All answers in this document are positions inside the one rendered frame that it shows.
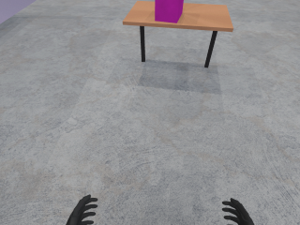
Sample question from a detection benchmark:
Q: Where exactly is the left robot hand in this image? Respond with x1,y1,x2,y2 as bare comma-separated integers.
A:
66,194,98,225

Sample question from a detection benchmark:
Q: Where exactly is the carton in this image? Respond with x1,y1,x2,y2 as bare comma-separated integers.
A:
155,0,184,23

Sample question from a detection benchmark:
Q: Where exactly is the table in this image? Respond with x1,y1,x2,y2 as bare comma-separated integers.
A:
122,1,233,68

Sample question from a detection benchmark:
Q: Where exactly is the right robot hand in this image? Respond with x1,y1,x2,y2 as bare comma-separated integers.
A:
222,198,255,225

